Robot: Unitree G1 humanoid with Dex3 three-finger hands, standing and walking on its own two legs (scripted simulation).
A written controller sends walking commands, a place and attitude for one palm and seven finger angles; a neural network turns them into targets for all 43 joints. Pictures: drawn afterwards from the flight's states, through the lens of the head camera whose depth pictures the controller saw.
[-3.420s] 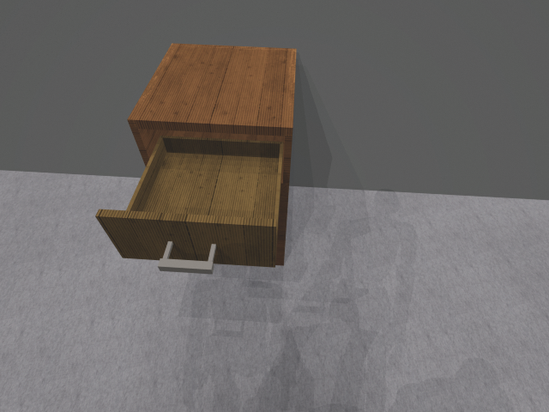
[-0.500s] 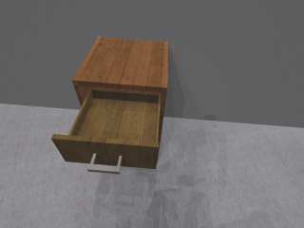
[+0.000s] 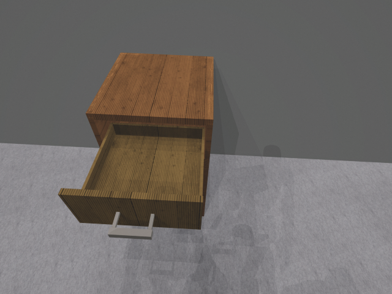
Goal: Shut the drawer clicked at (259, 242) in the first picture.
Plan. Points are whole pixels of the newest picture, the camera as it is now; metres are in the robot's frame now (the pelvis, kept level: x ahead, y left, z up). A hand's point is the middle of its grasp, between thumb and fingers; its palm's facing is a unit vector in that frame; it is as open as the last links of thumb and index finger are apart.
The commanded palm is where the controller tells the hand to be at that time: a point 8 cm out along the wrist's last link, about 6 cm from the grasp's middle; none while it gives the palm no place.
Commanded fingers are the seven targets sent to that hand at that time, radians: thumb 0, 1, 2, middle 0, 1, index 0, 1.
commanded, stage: come to a stop and stand still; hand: left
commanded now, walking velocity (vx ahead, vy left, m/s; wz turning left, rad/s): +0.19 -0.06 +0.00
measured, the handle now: (132, 225) +0.33 +0.20 -0.17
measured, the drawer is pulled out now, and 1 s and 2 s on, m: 0.30 0.30 0.30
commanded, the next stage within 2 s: look again from close up in 0.98 s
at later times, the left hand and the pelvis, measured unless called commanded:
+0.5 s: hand out of the picture +0.03 +0.17 -0.17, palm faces +0.02 -0.97 -0.26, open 7.3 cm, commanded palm none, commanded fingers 0.00 0.90 0.90 -0.20 -0.30 -0.20 -0.30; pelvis +0.01 -0.02 +0.00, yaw +0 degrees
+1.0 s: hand out of the picture +0.01 +0.18 -0.17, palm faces -0.01 -0.97 -0.23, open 7.4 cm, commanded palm none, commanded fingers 0.00 0.90 0.90 -0.20 -0.30 -0.20 -0.30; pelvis -0.02 -0.01 +0.00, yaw +1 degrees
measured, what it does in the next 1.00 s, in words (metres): stands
